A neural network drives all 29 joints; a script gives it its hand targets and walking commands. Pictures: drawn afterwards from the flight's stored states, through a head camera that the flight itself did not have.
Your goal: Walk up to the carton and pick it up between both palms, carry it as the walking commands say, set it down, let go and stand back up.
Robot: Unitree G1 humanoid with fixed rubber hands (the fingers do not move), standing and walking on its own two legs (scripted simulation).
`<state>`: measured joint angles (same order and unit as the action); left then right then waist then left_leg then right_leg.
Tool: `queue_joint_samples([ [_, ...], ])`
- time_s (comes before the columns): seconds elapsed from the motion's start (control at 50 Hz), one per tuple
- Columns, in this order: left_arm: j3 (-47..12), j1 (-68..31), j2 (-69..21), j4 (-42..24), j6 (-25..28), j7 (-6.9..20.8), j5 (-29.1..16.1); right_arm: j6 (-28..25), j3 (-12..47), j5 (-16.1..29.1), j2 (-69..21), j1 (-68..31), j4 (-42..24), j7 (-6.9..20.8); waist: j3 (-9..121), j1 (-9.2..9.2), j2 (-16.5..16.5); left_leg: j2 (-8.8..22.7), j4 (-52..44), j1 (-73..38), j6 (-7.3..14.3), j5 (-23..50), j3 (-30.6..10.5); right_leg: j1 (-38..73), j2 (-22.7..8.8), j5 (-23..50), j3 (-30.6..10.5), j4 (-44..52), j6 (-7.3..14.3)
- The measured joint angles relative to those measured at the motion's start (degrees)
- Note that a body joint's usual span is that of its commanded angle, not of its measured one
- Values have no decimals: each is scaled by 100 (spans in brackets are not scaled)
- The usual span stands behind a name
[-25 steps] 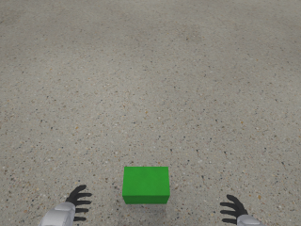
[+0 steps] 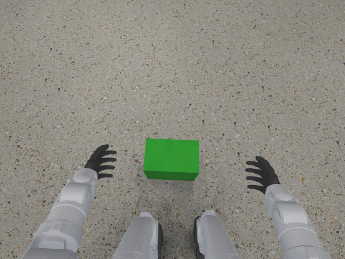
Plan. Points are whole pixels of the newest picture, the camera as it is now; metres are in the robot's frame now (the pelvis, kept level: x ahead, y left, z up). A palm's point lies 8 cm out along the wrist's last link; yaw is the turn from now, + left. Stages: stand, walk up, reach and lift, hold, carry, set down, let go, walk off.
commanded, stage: reach and lift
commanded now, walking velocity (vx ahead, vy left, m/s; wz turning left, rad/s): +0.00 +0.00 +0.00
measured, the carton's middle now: (171, 160) +0.47 +0.02 -0.60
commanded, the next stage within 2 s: none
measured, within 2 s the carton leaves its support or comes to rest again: neither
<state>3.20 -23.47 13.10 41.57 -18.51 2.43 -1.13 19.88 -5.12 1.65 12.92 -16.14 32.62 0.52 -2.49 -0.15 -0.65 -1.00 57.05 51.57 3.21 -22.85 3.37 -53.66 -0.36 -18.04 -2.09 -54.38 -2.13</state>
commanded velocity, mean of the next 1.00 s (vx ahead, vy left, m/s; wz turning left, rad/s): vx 0.00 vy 0.00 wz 0.00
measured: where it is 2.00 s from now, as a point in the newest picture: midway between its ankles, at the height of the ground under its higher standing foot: (178, 252)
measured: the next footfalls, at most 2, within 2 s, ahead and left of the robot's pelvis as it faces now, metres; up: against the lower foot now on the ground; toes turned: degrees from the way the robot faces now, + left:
none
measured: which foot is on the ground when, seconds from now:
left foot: down 0.00-1.00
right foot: down 0.00-1.00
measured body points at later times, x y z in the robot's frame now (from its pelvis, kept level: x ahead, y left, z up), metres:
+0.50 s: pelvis +0.01 +0.00 -0.03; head +0.28 +0.01 +0.34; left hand +0.44 +0.21 -0.16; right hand +0.43 -0.21 -0.15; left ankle +0.04 +0.08 -0.67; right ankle +0.08 -0.14 -0.67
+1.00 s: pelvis -0.02 +0.00 -0.08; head +0.29 +0.02 +0.24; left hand +0.48 +0.22 -0.21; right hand +0.48 -0.19 -0.21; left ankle +0.05 +0.08 -0.67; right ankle +0.08 -0.14 -0.67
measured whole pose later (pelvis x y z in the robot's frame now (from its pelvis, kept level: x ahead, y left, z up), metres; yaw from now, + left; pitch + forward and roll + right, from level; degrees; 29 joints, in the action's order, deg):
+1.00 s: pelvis -0.02 +0.00 -0.08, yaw +1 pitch +45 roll +0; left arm 16.2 -59.7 15.9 50.6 -4.3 1.7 -1.1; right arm 5.3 -17.3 2.1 12.4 -55.1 46.5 -3.4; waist 2.2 -0.2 2.1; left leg -1.5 72.6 93.9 3.2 -23.2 2.9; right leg -95.6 -0.6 -18.8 -2.1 -69.9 -2.1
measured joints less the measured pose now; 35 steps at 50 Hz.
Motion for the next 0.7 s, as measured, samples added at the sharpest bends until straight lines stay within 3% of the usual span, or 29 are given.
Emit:
queue_joint_samples([
  [0.14,274,-831,0,544,198,30,0,-92,-70,41,-25,-1073,546,-178,-29,0,20,-18,202,555,0,10,-3,-544,-16,0,0,-199,-1],
  [0.46,707,-1900,37,475,1289,-150,1,-1265,-619,224,-54,-2119,740,-274,5,0,199,-29,332,1879,0,17,-16,-1865,-20,1,0,-334,-8],
  [0.7,1104,-3206,140,1216,1569,-58,0,-1453,-733,99,-54,-3415,1232,-389,458,0,243,-35,473,2846,0,104,-22,-2848,-23,58,0,-518,-1],
])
